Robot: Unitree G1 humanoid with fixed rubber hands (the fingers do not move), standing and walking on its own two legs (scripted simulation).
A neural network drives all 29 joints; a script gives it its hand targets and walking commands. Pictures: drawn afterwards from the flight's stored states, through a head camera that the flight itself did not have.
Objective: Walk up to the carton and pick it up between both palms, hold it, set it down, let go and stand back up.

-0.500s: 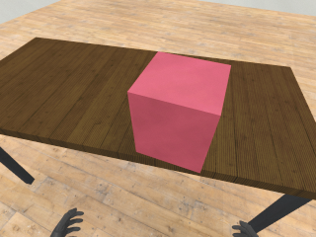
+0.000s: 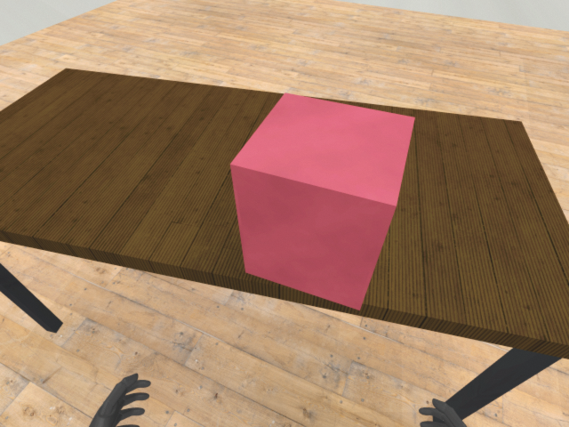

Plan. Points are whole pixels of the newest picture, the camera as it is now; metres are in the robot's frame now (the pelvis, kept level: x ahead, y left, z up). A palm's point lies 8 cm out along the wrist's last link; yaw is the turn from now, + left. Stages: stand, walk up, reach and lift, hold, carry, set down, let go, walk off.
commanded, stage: stand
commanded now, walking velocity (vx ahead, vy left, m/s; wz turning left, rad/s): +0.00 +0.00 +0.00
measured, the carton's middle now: (322, 202) +0.44 -0.05 +0.07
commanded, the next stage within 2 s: walk up in 0.92 s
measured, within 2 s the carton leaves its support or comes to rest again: neither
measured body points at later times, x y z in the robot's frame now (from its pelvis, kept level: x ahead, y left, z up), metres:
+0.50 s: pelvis +0.00 +0.00 +0.00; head -0.01 +0.00 +0.45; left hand +0.14 +0.26 -0.09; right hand +0.12 -0.25 -0.12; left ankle +0.04 +0.13 -0.71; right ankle +0.03 -0.12 -0.71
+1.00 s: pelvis +0.00 +0.00 +0.00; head -0.01 +0.00 +0.45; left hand +0.14 +0.27 -0.09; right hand +0.12 -0.25 -0.12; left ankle +0.04 +0.13 -0.71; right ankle +0.03 -0.12 -0.71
